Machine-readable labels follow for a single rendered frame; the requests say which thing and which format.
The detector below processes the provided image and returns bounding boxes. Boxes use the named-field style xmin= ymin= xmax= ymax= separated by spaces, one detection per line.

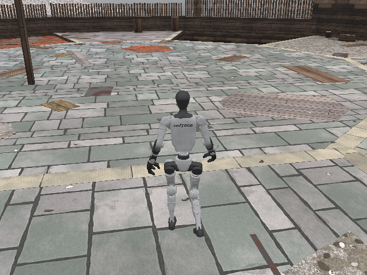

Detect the robot left forearm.
xmin=149 ymin=139 xmax=161 ymax=164

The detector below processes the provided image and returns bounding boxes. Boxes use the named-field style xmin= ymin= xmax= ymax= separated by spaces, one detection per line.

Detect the right robot foot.
xmin=193 ymin=227 xmax=204 ymax=237

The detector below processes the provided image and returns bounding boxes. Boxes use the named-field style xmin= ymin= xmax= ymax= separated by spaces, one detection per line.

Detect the robot right hand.
xmin=203 ymin=153 xmax=216 ymax=162

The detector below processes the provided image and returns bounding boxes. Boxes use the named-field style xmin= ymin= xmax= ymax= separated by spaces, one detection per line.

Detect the robot left upper arm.
xmin=155 ymin=116 xmax=171 ymax=148

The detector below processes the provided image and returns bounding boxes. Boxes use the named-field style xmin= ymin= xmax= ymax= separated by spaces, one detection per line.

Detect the robot foot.
xmin=193 ymin=227 xmax=204 ymax=237
xmin=168 ymin=216 xmax=177 ymax=230

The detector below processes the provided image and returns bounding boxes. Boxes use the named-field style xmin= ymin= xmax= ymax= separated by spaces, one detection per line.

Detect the left robot foot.
xmin=168 ymin=216 xmax=177 ymax=230

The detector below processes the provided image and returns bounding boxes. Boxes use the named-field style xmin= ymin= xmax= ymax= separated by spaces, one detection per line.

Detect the robot right forearm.
xmin=206 ymin=137 xmax=216 ymax=155

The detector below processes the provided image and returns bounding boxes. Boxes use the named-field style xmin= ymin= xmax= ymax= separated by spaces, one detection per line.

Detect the robot right upper arm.
xmin=195 ymin=115 xmax=211 ymax=146

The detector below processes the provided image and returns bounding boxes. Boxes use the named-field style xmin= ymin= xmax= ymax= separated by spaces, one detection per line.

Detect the robot left hand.
xmin=147 ymin=161 xmax=160 ymax=175

